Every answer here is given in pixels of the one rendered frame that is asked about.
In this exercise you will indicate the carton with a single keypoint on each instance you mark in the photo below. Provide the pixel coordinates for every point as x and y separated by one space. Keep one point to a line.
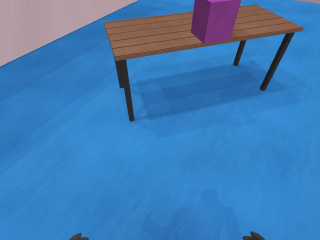
214 20

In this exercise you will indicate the table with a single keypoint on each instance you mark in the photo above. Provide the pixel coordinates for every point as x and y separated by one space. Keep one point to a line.
153 35

